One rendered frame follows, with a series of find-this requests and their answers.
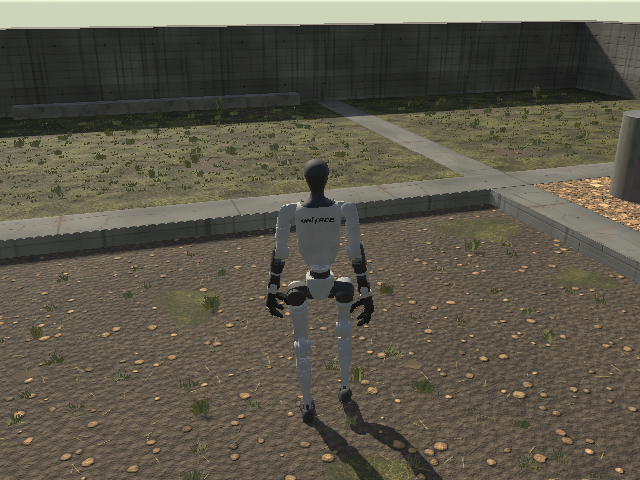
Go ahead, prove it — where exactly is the humanoid robot head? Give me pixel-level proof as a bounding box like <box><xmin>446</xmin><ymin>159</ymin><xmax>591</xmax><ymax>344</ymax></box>
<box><xmin>300</xmin><ymin>159</ymin><xmax>335</xmax><ymax>208</ymax></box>

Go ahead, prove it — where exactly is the robot right upper arm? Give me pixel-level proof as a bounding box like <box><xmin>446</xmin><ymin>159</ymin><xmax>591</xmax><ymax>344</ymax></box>
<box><xmin>338</xmin><ymin>201</ymin><xmax>362</xmax><ymax>259</ymax></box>

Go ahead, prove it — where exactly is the robot left hand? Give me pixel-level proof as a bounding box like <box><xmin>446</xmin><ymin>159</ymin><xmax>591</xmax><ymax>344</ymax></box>
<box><xmin>266</xmin><ymin>292</ymin><xmax>290</xmax><ymax>318</ymax></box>

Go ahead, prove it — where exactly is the robot right hand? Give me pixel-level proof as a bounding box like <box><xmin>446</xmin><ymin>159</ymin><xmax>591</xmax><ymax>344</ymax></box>
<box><xmin>350</xmin><ymin>296</ymin><xmax>374</xmax><ymax>326</ymax></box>

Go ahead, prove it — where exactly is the robot torso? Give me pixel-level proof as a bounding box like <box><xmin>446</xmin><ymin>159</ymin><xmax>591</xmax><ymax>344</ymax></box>
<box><xmin>295</xmin><ymin>197</ymin><xmax>342</xmax><ymax>300</ymax></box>

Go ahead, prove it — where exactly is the right robot forearm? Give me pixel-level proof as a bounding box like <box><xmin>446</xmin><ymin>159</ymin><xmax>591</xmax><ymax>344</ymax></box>
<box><xmin>352</xmin><ymin>243</ymin><xmax>372</xmax><ymax>298</ymax></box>

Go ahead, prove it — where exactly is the robot left upper arm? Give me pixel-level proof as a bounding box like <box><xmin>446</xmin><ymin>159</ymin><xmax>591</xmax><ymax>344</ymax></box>
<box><xmin>274</xmin><ymin>203</ymin><xmax>297</xmax><ymax>260</ymax></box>

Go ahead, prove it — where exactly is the left robot forearm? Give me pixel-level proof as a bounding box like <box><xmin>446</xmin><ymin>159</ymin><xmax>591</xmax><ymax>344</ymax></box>
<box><xmin>267</xmin><ymin>245</ymin><xmax>285</xmax><ymax>294</ymax></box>

